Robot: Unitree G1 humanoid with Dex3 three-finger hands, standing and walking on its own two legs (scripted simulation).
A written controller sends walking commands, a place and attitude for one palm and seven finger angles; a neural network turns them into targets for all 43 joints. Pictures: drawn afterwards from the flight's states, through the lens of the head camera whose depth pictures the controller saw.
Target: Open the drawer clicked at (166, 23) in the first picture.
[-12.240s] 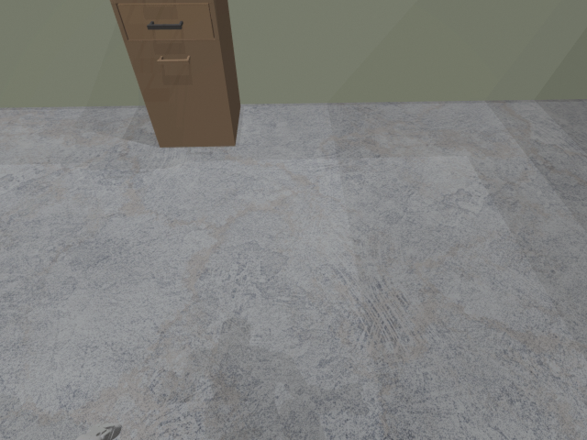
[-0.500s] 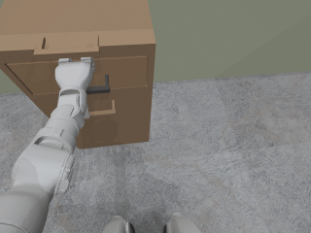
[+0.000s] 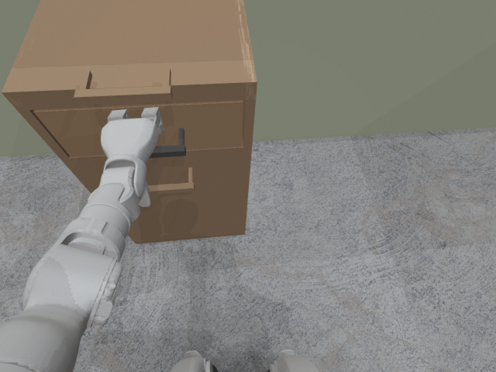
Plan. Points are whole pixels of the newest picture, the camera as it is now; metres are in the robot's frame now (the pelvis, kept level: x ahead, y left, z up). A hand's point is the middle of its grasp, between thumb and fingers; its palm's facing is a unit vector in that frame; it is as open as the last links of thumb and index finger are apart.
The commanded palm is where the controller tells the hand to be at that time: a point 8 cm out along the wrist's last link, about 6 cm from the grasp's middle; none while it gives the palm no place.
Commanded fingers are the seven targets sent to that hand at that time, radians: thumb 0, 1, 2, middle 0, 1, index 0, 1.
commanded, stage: lower the fingers behind the handle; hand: left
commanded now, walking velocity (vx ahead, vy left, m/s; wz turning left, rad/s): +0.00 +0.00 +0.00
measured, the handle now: (149, 144) +0.56 +0.16 -0.05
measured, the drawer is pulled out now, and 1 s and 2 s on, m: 0.00 0.00 0.00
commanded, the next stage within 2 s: close the thumb around the handle in 1.44 s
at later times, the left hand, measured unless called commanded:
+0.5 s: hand (151, 162) +0.51 +0.15 -0.04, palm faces -0.09 -0.03 -1.00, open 13.8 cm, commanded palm +0.50 +0.14 +0.01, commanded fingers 0.00 -0.50 0.30 -0.30 -1.20 -0.30 -1.20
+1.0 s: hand (156, 171) +0.51 +0.14 -0.07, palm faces -0.07 -0.04 -1.00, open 13.8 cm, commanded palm +0.49 +0.14 -0.03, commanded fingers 0.00 -0.50 0.30 -0.30 -1.20 -0.30 -1.20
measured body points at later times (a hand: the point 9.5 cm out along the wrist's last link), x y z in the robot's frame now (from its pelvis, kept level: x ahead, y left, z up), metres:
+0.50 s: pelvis -0.01 +0.00 -0.03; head +0.13 +0.00 +0.40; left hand +0.51 +0.15 +0.01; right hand -0.05 -0.26 -0.15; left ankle +0.01 +0.09 -0.69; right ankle -0.03 -0.12 -0.69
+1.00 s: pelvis -0.02 +0.00 -0.05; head +0.14 +0.01 +0.38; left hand +0.50 +0.14 -0.02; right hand -0.03 -0.26 -0.17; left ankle +0.01 +0.09 -0.69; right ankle -0.03 -0.12 -0.69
